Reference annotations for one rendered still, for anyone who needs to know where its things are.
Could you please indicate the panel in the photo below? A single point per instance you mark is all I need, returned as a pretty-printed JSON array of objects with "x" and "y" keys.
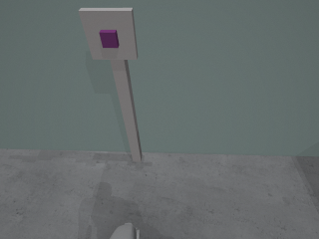
[{"x": 121, "y": 19}]

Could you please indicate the button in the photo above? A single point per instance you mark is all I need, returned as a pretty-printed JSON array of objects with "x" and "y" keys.
[{"x": 109, "y": 38}]

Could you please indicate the robot left thigh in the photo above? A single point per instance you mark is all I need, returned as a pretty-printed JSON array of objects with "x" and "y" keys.
[{"x": 126, "y": 232}]

